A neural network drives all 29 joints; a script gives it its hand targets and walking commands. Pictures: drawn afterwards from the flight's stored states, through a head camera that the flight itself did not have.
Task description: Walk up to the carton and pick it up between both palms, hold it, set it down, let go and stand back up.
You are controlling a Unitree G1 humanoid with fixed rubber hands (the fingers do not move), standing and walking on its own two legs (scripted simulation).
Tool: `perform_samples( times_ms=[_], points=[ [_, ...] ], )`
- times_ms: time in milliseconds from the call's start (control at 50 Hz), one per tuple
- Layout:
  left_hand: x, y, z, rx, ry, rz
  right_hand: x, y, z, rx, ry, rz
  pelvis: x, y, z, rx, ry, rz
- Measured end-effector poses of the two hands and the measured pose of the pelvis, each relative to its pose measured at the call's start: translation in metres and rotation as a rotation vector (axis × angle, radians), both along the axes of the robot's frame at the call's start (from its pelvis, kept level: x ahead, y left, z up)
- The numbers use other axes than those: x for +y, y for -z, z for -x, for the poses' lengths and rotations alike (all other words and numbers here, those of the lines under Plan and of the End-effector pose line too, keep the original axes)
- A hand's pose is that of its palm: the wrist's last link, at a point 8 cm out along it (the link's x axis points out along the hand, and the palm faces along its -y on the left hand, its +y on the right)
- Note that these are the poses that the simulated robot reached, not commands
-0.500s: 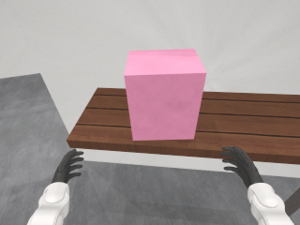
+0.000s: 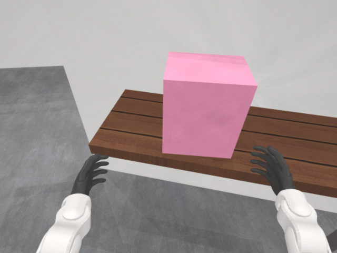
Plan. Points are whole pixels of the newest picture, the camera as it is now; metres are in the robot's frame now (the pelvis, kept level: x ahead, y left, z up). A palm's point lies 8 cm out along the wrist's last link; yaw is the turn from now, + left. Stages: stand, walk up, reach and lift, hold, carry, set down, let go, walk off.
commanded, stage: reach and lift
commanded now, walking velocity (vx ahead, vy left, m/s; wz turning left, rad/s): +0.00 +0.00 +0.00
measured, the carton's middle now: (200, 107) +0.54 -0.08 +0.08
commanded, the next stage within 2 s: none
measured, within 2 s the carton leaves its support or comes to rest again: neither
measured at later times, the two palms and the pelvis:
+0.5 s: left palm (96, 144) +0.33 +0.19 +0.12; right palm (274, 143) +0.35 -0.24 +0.12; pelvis +0.04 -0.01 +0.00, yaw +0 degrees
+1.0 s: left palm (103, 106) +0.39 +0.18 +0.19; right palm (278, 111) +0.41 -0.25 +0.18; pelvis +0.03 -0.01 +0.00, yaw +0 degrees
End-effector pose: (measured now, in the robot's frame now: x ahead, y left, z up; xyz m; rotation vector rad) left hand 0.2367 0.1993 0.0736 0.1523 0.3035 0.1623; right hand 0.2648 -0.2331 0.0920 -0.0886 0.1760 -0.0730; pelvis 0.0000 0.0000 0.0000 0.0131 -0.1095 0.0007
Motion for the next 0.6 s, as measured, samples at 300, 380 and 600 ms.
perform_samples(
  times_ms=[300,380,600],
  points=[
    [-0.025,-0.027,-0.059,0.018,0.072,-0.013,-0.012,-0.014,-0.057,0.018,-0.022,-0.037,-0.010,-0.003,-0.024,0.043,0.000,-0.010],
    [-0.023,-0.035,-0.075,0.021,0.068,-0.012,-0.012,-0.014,-0.068,0.029,-0.015,-0.035,-0.009,-0.004,-0.032,0.057,0.000,-0.009],
    [-0.008,-0.051,-0.097,0.017,0.036,0.010,-0.005,-0.049,-0.103,-0.033,-0.027,-0.009,-0.004,-0.005,-0.042,0.073,0.000,-0.003]
  ],
)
